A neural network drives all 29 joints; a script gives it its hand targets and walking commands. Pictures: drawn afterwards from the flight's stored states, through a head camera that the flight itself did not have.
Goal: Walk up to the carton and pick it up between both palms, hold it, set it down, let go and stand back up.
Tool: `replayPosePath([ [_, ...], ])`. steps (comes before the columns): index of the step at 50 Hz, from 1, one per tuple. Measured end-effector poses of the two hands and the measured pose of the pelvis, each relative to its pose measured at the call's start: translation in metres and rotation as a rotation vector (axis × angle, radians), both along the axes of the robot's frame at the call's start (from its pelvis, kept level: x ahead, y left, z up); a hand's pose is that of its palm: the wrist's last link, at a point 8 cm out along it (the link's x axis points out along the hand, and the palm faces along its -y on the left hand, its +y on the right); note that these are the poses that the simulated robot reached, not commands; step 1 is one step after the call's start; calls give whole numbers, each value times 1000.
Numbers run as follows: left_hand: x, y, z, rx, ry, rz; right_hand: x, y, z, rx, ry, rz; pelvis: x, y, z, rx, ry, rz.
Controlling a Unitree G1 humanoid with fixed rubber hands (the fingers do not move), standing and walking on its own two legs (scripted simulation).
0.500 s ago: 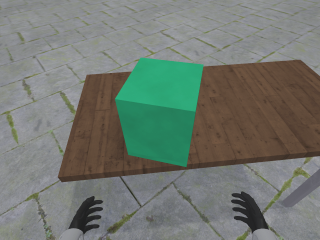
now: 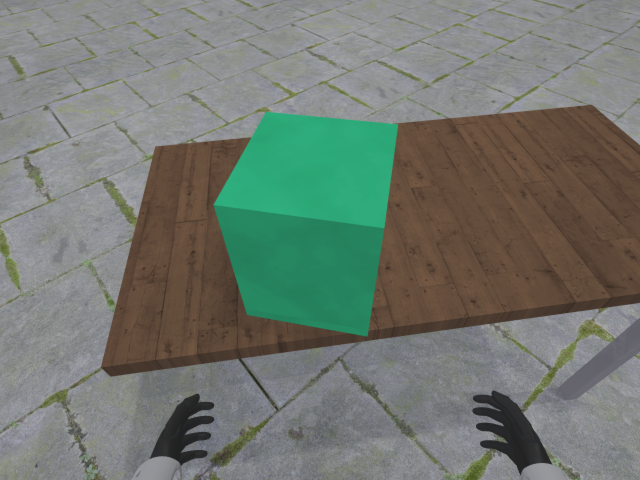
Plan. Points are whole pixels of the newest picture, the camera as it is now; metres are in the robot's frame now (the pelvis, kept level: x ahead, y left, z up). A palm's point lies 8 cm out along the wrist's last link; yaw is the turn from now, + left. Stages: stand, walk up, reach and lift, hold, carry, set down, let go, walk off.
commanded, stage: let go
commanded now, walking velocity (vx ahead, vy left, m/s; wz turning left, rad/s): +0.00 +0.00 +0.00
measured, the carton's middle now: (317, 225) +0.46 +0.04 +0.04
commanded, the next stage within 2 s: stand in 0.22 s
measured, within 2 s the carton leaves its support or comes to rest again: neither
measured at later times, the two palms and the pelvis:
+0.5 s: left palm out of the picture +0.11 +0.30 -0.09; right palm out of the picture +0.11 -0.29 -0.10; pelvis +0.00 +0.00 +0.00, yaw +1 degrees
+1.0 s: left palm out of the picture +0.08 +0.30 -0.10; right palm out of the picture +0.08 -0.29 -0.11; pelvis +0.00 -0.01 +0.00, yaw +2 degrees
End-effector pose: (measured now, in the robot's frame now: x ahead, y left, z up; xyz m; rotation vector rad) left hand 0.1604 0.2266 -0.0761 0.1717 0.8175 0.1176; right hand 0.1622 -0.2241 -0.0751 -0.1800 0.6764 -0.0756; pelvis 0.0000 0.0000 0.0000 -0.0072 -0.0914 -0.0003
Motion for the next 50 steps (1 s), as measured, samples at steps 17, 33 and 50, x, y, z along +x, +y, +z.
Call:
replayPosePath([
  [17,-9,20,-9,40,6,13,-17,-26,-13,-102,165,-2,1,-1,-2,2,48,7],
  [33,-72,72,-23,158,209,43,-62,-70,-30,-174,393,-58,3,0,-2,6,66,21],
  [50,-83,69,-28,166,262,55,-80,-67,-39,-160,465,-39,-4,-5,1,6,47,30],
])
